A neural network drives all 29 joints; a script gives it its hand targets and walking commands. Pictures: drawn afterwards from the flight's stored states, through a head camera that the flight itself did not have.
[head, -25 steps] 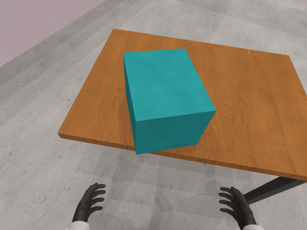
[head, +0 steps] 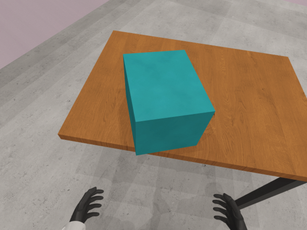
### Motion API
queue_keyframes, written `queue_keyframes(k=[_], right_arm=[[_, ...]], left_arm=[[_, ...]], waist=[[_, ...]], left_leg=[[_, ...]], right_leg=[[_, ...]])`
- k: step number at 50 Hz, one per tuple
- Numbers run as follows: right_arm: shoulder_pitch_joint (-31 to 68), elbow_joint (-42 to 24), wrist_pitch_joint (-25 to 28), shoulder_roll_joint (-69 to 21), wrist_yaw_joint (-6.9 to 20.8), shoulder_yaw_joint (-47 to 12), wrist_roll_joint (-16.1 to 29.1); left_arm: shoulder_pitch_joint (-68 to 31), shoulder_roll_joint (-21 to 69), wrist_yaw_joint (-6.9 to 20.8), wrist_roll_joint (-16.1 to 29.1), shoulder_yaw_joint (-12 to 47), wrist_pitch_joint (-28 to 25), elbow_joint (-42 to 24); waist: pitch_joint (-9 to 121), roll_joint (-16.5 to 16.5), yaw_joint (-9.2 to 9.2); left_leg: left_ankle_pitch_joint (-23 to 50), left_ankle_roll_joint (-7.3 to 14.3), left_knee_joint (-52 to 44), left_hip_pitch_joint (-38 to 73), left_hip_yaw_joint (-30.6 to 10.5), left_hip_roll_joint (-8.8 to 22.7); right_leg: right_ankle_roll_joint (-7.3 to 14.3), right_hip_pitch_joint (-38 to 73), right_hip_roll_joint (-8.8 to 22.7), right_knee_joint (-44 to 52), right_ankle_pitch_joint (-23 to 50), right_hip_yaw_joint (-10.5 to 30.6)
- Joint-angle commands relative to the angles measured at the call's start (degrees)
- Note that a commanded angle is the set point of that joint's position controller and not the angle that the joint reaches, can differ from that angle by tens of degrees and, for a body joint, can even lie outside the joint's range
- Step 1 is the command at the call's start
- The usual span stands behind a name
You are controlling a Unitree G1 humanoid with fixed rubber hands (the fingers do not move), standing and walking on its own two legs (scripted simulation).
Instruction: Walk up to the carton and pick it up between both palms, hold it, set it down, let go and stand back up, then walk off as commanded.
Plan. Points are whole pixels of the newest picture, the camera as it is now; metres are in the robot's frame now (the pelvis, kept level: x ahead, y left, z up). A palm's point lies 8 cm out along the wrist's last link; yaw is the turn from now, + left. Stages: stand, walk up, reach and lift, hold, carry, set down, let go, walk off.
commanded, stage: set down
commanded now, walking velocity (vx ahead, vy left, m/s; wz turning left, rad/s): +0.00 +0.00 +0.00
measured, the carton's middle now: (160, 101) +0.48 -0.01 +0.01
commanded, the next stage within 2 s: let go in 0.20 s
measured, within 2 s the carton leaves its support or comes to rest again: neither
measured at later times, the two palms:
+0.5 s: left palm (77, 221) +0.15 +0.20 -0.08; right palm out of the picture +0.14 -0.22 -0.08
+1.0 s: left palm out of the picture +0.13 +0.24 -0.10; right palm out of the picture +0.12 -0.28 -0.07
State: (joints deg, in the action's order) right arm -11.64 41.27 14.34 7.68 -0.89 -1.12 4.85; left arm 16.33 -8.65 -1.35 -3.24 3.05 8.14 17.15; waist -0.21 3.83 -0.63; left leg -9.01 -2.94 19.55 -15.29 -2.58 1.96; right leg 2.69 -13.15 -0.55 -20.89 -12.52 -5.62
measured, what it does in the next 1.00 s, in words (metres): stands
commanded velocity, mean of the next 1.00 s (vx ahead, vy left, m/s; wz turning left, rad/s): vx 0.00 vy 0.00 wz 0.00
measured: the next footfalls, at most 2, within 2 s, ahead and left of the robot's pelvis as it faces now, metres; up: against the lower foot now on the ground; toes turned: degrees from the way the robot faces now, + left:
none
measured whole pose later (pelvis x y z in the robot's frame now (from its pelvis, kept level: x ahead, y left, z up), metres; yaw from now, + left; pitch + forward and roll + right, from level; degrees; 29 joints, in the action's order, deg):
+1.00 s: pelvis +0.00 +0.01 +0.00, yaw +0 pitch +1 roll -1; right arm -11.6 43.7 4.0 16.8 -0.8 3.3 1.1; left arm 15.6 -14.8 -1.0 -3.2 2.8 -1.8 31.4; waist -0.2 3.4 -0.6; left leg -11.9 -2.4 24.3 -13.9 -2.6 2.4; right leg 2.4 -10.0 -1.0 -22.0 -13.4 -5.6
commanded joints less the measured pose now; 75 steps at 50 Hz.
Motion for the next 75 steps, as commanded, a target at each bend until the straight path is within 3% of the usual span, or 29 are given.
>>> queue_keyframes(k=[1, 5, 10, 11, 20, 26, 31, 36, 37, 38, 39, 42, 43, 44, 46, 48, 53, 54, 55, 57, 61, 62, 67, 68, 69, 71, 72, 74, 75], right_arm=[[1.61, -3.84, 2.13, 4.43, -1.27, 0.98, -4.02], [1.89, -1.96, 2.66, 5.50, -1.50, 1.15, -4.36], [4.40, -1.87, 2.71, 6.12, -0.64, 1.77, -4.35], [3.96, -2.03, 2.20, 6.37, -0.64, 1.73, -4.78], [4.82, -2.70, 0.77, 6.50, -0.30, 3.27, -5.24], [5.68, -3.47, -0.24, 7.73, 0.18, 4.28, -6.45], [6.66, -2.99, -0.44, 7.32, 0.70, 4.42, -5.99], [4.88, -3.49, -0.41, 7.80, 0.70, 4.34, -6.45], [-0.51, -1.12, -4.74, 21.11, -0.51, 6.66, -8.68], [-0.13, -1.46, -6.50, 21.48, -0.46, 7.02, -8.41], [-0.40, -1.47, -8.09, 19.13, -0.42, 6.41, -7.86], [-0.56, -2.75, -10.07, 17.95, -0.06, 6.31, -6.70], [0.36, -2.45, -10.41, 17.46, 0.07, 6.08, -7.29], [0.73, -2.31, -10.64, 18.17, 0.28, 6.30, -6.83], [-0.04, -2.39, -10.89, 19.58, 0.08, 6.64, -6.93], [0.15, -2.24, -11.25, 18.78, 0.46, 6.39, -7.32], [0.89, -2.16, -11.76, 20.59, 1.17, 6.58, -6.57], [0.81, -2.65, -11.29, 21.03, 1.20, 6.80, -6.35], [-1.40, -0.24, -11.60, 22.41, 1.16, 7.04, -6.72], [0.06, -0.84, -12.15, 22.93, 0.70, 6.82, -6.46], [0.92, -0.69, -11.98, 23.64, 0.35, 7.10, -6.49], [1.91, -1.14, -12.04, 21.69, 0.60, 6.49, -6.30], [1.38, -0.12, -12.26, 21.97, 0.74, 6.17, -6.17], [0.18, 1.04, -11.92, 22.81, 0.30, 6.67, -6.35], [-0.93, 0.82, -11.95, 21.68, 0.58, 6.06, -5.62], [1.37, 0.90, -12.46, 21.92, 0.36, 5.79, -5.83], [0.44, 1.13, -12.45, 22.45, 0.19, 6.04, -6.23], [3.40, 1.09, -12.53, 21.26, 0.35, 5.48, -6.32], [2.07, 0.88, -12.55, 22.20, 0.35, 5.89, -6.17]], left_arm=[[-3.53, -11.99, 1.20, 0.84, -8.08, -2.06, -1.26], [-3.69, -12.47, 1.67, 0.28, -8.31, -2.17, -1.33], [-4.40, -11.42, 0.82, 0.40, -7.33, -1.83, 0.16], [-3.98, -11.68, 0.93, 0.82, -7.37, -1.54, 1.64], [-5.99, -11.58, 0.01, 0.66, -6.63, -0.99, 0.32], [-6.68, -11.46, -0.38, 0.56, -6.74, -0.50, 0.30], [-7.80, -10.88, -0.63, 0.02, -6.73, -0.20, -0.25], [-5.01, -11.19, -0.15, 0.83, -6.65, -0.97, -0.33], [-1.58, -17.32, -1.23, 0.20, -10.16, -5.68, 7.79], [1.11, -20.08, -1.50, 0.36, -10.31, -7.18, 8.99], [-0.43, -18.87, -0.94, 0.67, -9.72, -8.55, 9.24], [-0.95, -17.54, 0.28, 0.55, -9.10, -10.80, 11.32], [-2.28, -18.00, 0.42, 0.31, -9.19, -10.94, 11.79], [-2.09, -18.10, 0.22, 0.30, -9.13, -11.34, 12.12], [-0.99, -19.06, 0.51, 0.51, -9.15, -11.75, 13.81], [-2.10, -19.15, 0.56, 0.20, -8.94, -12.14, 15.54], [-1.29, -22.21, 0.26, 0.54, -8.71, -12.67, 18.67], [-2.03, -21.33, 0.84, 0.46, -8.33, -12.84, 18.75], [-2.02, -19.98, 0.92, 0.17, -7.87, -12.56, 19.55], [-4.37, -21.83, 0.94, 0.59, -7.90, -12.83, 20.01], [-1.85, -21.39, 0.82, 0.90, -7.57, -12.31, 22.22], [-3.33, -22.70, 0.77, 0.55, -8.04, -12.75, 21.87], [-1.78, -22.07, 0.44, 1.02, -7.70, -12.70, 23.47], [-1.42, -21.15, 0.58, 1.21, -7.33, -12.58, 24.35], [-1.29, -22.55, 0.57, 1.29, -7.47, -12.85, 24.95], [-2.92, -23.10, 0.63, 1.31, -7.92, -12.73, 24.83], [-3.44, -20.99, 0.76, 0.98, -7.11, -12.87, 25.05], [-2.29, -22.05, 0.86, 0.90, -7.65, -12.77, 25.66], [-1.24, -22.42, 0.57, 1.12, -7.50, -12.50, 26.57]], waist=[[5.41, -2.84, 0.14], [4.85, -2.38, 1.19], [4.68, -4.63, 0.78], [3.53, -2.33, 0.40], [2.20, -3.08, 1.40], [1.81, -4.21, 0.26], [1.55, -5.33, 0.70], [3.10, -2.44, 1.09], [11.03, -3.25, -2.09], [7.27, -4.04, -1.66], [9.57, -0.79, -0.99], [7.53, -1.56, -0.48], [7.10, -1.36, -0.97], [6.54, -0.81, -1.32], [6.98, -6.10, -0.34], [7.76, -3.94, -0.57], [4.53, -5.98, -0.77], [6.00, -3.86, -0.29], [6.84, -7.12, 0.02], [4.81, -4.53, 0.53], [7.41, -7.80, -0.20], [7.67, -5.50, 0.10], [7.76, -6.94, -0.76], [5.86, -5.06, -0.19], [5.44, -7.31, 0.02], [6.41, -4.65, -0.23], [6.99, -7.39, 0.21], [7.26, -5.09, -1.45], [5.30, -5.53, -0.22]], left_leg=[[10.00, 1.75, 0.33, 13.44, 7.25, -3.47], [11.92, 1.33, 0.37, 14.72, 6.99, -3.46], [9.37, 1.16, 0.04, 14.55, 6.97, -3.11], [8.07, 1.73, -0.22, 14.39, 7.21, -3.06], [5.36, 2.00, 0.08, 13.58, 6.76, -2.88], [4.25, 1.85, -0.16, 14.13, 7.36, -2.25], [4.50, 1.82, 0.09, 14.05, 7.55, -2.44], [5.56, 2.21, 0.89, 14.26, 6.61, -2.59], [16.59, 4.29, 8.33, 6.64, -0.54, 3.30], [15.02, 4.16, 9.48, 3.95, -0.18, 2.75], [13.19, 4.02, 8.96, 4.61, -0.65, 2.45], [6.11, 4.47, 9.24, 2.82, -0.68, 2.56], [5.21, 4.98, 8.49, 3.22, -1.14, 2.83], [5.25, 5.16, 8.47, 2.27, -1.73, 2.70], [6.48, 5.06, 8.45, 4.38, -1.87, 2.90], [7.15, 5.36, 8.66, 4.96, -1.62, 3.13], [7.56, 5.73, 8.67, 4.00, -2.09, 3.71], [6.83, 5.16, 8.36, 4.50, -2.12, 3.42], [7.37, 5.45, 9.16, 5.82, -1.84, 3.55], [8.68, 5.86, 7.22, 4.74, -3.21, 3.81], [8.25, 5.61, 7.07, 5.89, -3.25, 4.03], [8.75, 5.24, 7.04, 5.81, -2.69, 3.81], [10.82, 5.33, 7.32, 6.10, -2.14, 3.78], [10.16, 5.29, 6.48, 6.56, -3.46, 3.69], [7.54, 5.65, 7.41, 5.78, -2.99, 3.99], [9.23, 5.54, 6.35, 5.21, -3.38, 3.47], [9.14, 5.51, 7.08, 6.55, -2.04, 3.62], [9.66, 5.21, 7.18, 6.66, -2.09, 3.58], [8.19, 5.57, 6.93, 5.92, -2.75, 3.63]], right_leg=[[-4.97, 11.98, 2.48, 2.28, 19.23, 5.83], [-5.27, 12.57, 2.45, 1.94, 23.14, 6.13], [-4.29, 10.64, 1.91, 2.03, 15.02, 4.48], [-4.30, 10.74, 2.02, 2.82, 13.73, 5.48], [-3.49, 9.60, 2.17, 3.16, 10.29, 5.50], [-2.91, 8.69, 1.79, 3.42, 4.75, 5.07], [-2.89, 9.40, 1.62, 3.23, 7.02, 5.58], [-3.47, 12.09, 1.72, 2.77, 12.39, 5.82], [-2.49, 11.67, 5.89, -2.80, 16.06, 5.38], [-4.31, 10.68, 7.48, -0.92, 21.13, 6.91], [-4.21, 10.57, 6.45, -1.52, 18.27, 5.61], [-4.20, 8.41, 7.77, 0.16, 15.09, 6.81], [-2.91, 7.44, 7.16, 0.52, 8.72, 6.26], [-3.22, 8.49, 7.00, 0.98, 9.68, 5.97], [-2.50, 6.47, 7.09, 0.72, 7.45, 6.61], [-2.44, 7.31, 7.47, 0.33, 10.54, 6.43], [-2.57, 6.15, 8.12, 1.14, 13.16, 7.77], [-2.68, 6.39, 7.97, 0.82, 12.68, 7.09], [-1.28, 7.39, 7.87, 1.60, 11.28, 7.29], [-1.97, 6.30, 7.43, 0.97, 10.43, 6.60], [-1.06, 8.22, 7.91, 1.17, 9.43, 7.29], [-1.78, 8.16, 7.44, 0.84, 12.64, 6.31], [-1.75, 9.09, 8.21, 0.50, 15.01, 7.29], [-1.89, 6.78, 8.13, 1.44, 14.62, 7.03], [-2.46, 8.16, 8.89, 2.50, 14.63, 8.23], [-2.60, 8.74, 8.34, 1.37, 16.72, 7.63], [-1.91, 8.67, 8.52, 1.63, 14.69, 7.78], [-2.31, 7.88, 7.99, 1.57, 13.93, 6.71], [-2.03, 7.43, 8.06, 2.45, 13.93, 7.28]])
